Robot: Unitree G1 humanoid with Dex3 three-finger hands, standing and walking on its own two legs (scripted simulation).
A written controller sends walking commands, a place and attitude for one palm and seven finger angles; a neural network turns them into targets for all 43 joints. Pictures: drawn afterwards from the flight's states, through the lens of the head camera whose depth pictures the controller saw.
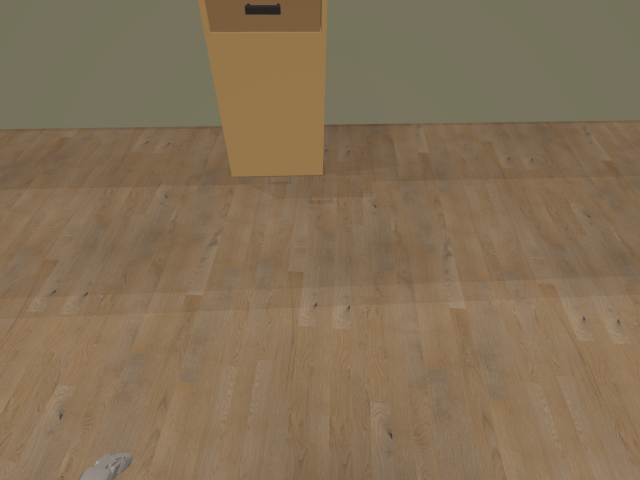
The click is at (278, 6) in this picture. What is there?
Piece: drawer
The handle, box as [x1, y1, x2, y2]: [245, 4, 280, 14]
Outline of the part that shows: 245,5 246,14 280,14 279,4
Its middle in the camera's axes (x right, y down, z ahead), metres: -0.21 -0.82 +1.37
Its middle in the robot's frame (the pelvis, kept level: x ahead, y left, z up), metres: +1.57 +0.28 +0.01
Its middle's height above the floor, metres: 0.78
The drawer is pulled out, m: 0.00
